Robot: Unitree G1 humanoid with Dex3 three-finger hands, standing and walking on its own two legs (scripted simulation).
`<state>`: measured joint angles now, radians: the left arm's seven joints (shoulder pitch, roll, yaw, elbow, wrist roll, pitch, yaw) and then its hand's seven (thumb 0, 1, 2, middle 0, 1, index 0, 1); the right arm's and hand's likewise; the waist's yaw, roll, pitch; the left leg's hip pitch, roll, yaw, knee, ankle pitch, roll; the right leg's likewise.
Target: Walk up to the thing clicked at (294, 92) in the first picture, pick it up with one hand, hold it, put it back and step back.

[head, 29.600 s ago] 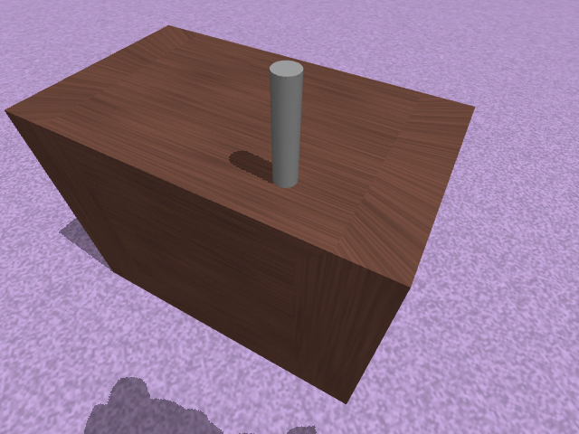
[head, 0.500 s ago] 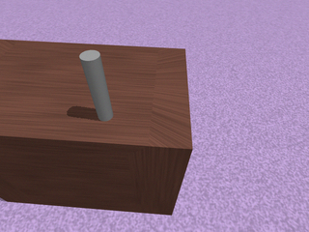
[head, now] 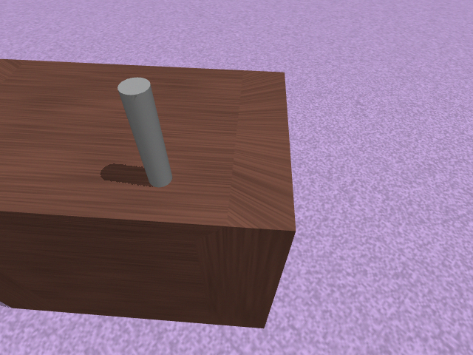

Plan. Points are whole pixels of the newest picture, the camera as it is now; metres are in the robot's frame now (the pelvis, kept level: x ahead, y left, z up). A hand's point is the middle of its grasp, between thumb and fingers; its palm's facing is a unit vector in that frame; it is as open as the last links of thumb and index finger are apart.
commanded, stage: stand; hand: left
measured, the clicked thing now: (149, 139) +0.48 +0.20 +0.09
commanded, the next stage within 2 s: step back in 1.00 s
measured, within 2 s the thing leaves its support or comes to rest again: neither
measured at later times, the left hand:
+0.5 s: hand out of the picture +0.08 +0.25 -0.16, palm faces -0.01 -0.94 -0.34, open 7.4 cm
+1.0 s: hand out of the picture +0.08 +0.25 -0.16, palm faces -0.01 -0.94 -0.34, open 7.4 cm
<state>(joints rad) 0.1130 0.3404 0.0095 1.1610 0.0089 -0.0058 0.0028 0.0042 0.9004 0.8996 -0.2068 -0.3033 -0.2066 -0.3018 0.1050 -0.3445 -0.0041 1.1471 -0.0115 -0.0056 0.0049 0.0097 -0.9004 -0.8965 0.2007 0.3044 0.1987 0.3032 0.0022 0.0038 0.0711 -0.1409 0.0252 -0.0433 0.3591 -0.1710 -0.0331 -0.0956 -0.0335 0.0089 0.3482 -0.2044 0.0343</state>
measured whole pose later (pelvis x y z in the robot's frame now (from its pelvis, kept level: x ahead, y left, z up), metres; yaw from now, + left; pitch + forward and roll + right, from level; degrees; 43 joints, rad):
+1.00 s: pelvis +0.01 -0.01 +0.00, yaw +0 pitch -3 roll +0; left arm 0.12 0.34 0.01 1.13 0.01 0.00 0.00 0.00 0.90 0.90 -0.21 -0.30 -0.21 -0.30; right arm 0.11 -0.35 0.00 1.13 -0.01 -0.01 0.00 0.01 -0.90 -0.90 0.20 0.30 0.20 0.30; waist 0.00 0.00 0.07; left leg -0.12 0.03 -0.04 0.34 -0.18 -0.04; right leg -0.08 -0.03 0.01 0.34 -0.21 0.03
